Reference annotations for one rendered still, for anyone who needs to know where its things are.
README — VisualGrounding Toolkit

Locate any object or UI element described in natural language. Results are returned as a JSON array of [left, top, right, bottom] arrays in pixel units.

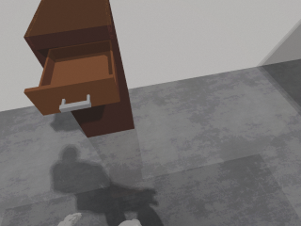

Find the handle
[[59, 94, 91, 113]]

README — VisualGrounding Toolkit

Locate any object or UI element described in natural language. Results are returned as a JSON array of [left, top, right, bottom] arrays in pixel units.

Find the cabinet
[[24, 0, 135, 137]]

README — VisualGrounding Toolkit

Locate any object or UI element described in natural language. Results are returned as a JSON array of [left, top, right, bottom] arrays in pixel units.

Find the robot left hand
[[57, 213, 82, 226]]

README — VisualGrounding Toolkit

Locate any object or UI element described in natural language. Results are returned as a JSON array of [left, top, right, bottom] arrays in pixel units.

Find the drawer
[[24, 40, 120, 116]]

